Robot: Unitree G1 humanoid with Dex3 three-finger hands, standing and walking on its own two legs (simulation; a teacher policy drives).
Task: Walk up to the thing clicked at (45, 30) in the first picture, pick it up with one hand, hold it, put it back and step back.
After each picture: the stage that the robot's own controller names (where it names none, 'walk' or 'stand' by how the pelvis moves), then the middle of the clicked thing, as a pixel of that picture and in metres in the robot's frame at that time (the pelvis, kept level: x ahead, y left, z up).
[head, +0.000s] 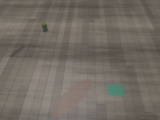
stand; (44, 27) +1.76 +0.57 -0.72
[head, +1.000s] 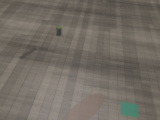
walk; (58, 30) +1.67 +0.28 -0.70
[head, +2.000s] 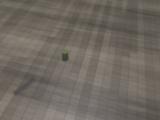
walk; (65, 55) +1.12 +0.20 -0.71
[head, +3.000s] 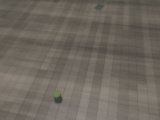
walk; (57, 96) +0.68 +0.26 -0.70
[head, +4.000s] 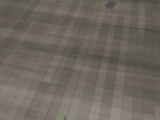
stand; (61, 119) +0.41 +0.22 -0.69
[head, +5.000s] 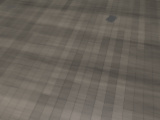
stand; out of the picture +0.37 +0.22 -0.72
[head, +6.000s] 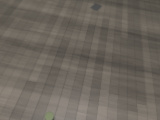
walk; (49, 118) +0.42 +0.20 -0.71
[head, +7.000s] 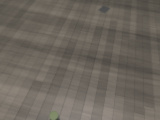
stand; (54, 118) +0.44 +0.22 -0.69
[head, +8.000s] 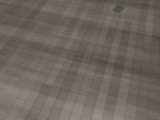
stand; out of the picture +0.37 +0.21 -0.70
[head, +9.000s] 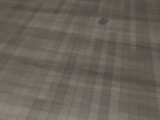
stand; out of the picture +0.35 +0.21 -0.72
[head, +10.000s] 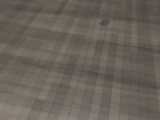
stand; out of the picture +0.35 +0.21 -0.73
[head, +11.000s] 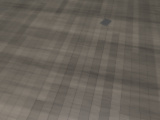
stand; out of the picture +0.34 +0.21 -0.73
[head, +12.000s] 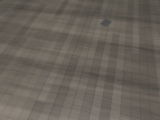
go down; out of the picture +0.33 +0.22 -0.73
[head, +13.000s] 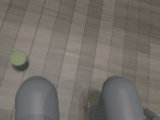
go down; (20, 61) +0.43 +0.24 -0.30
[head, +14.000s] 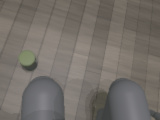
approach; (28, 61) +0.42 +0.24 -0.29
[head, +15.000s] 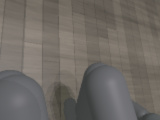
close in; out of the picture +0.40 +0.28 -0.22
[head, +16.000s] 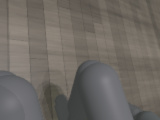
close; out of the picture +0.40 +0.29 -0.22
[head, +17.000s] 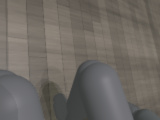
lift; out of the picture +0.38 +0.28 -0.22
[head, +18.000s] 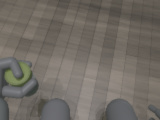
lift; (23, 80) +0.33 +0.21 -0.02
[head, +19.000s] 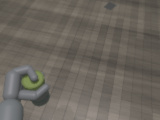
hold; (37, 89) +0.32 +0.18 +0.01
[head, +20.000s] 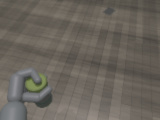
hold; (40, 91) +0.32 +0.17 +0.00
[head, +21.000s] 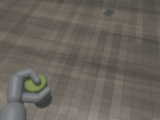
hold; (39, 91) +0.32 +0.17 +0.00
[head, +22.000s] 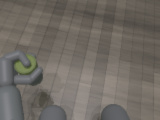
crouch; (30, 71) +0.39 +0.19 -0.07
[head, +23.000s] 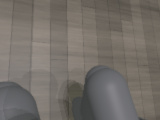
lower; out of the picture +0.43 +0.28 -0.18
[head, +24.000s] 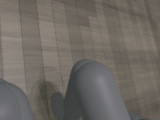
lower; out of the picture +0.41 +0.30 -0.22
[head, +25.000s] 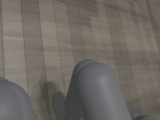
lower; out of the picture +0.41 +0.30 -0.22
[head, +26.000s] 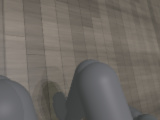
lower; out of the picture +0.41 +0.31 -0.22
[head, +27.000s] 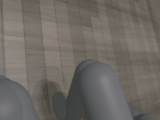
rest; out of the picture +0.41 +0.31 -0.22
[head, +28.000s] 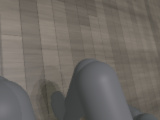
withdraw; out of the picture +0.40 +0.30 -0.22
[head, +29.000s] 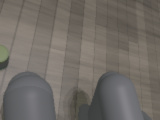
stand; out of the picture +0.41 +0.27 -0.26
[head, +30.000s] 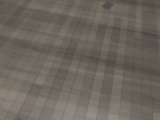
stand; out of the picture +0.37 +0.20 -0.63
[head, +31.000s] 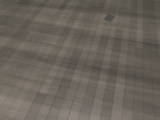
stand; out of the picture +0.39 +0.21 -0.67
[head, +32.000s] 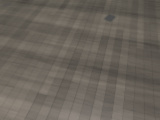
stand; out of the picture +0.37 +0.21 -0.67
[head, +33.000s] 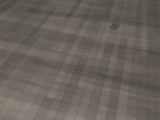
stand; out of the picture +0.40 +0.19 -0.72
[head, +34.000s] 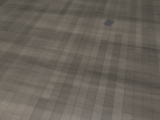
stand; out of the picture +0.36 +0.22 -0.73
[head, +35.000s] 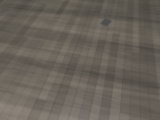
walk; out of the picture +0.35 +0.23 -0.73
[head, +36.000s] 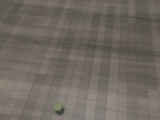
walk; (59, 108) +0.46 +0.23 -0.70
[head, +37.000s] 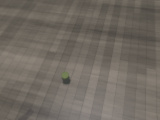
walk; (66, 78) +0.74 +0.22 -0.70
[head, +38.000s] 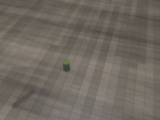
stand; (66, 65) +1.00 +0.21 -0.71
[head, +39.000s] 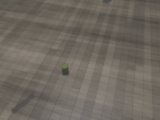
stand; (65, 69) +0.99 +0.21 -0.73
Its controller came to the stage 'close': yes
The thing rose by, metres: 0.71
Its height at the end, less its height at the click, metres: +0.00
